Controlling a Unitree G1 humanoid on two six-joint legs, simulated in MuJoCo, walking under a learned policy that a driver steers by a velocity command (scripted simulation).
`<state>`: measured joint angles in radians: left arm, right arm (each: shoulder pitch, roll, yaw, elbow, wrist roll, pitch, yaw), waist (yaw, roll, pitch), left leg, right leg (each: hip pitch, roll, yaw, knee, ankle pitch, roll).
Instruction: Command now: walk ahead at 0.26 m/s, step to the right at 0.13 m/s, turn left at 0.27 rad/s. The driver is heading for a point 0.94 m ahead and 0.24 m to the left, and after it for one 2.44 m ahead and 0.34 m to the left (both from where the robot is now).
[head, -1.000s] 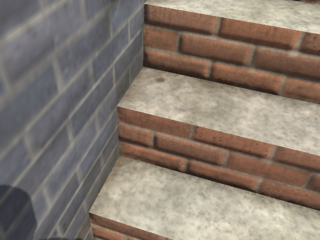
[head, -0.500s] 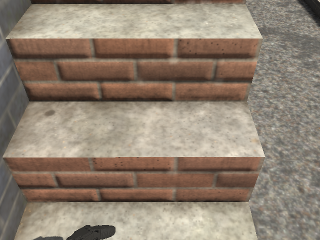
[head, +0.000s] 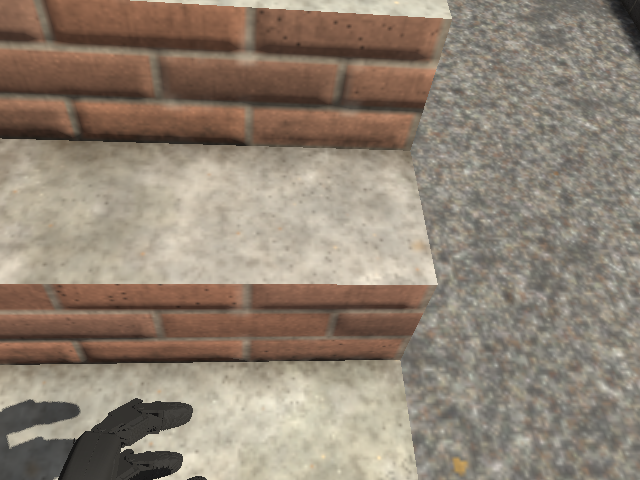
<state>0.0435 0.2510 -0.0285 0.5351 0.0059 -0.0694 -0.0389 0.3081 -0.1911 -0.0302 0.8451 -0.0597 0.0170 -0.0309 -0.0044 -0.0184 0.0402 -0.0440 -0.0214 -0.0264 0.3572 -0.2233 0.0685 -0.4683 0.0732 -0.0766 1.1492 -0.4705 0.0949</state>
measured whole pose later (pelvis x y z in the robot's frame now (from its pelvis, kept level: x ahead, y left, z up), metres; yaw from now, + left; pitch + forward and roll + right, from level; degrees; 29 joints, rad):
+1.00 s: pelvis +0.01 +0.04 -0.02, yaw +22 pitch +9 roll +10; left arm -0.16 0.29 -0.01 0.63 0.05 0.03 0.00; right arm 0.38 -0.36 -0.06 0.73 0.06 -0.03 -0.03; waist -0.20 -0.13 0.05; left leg -0.96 -0.18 -0.07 2.13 -0.93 -0.02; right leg 0.05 -0.14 -0.07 0.22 -0.39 -0.04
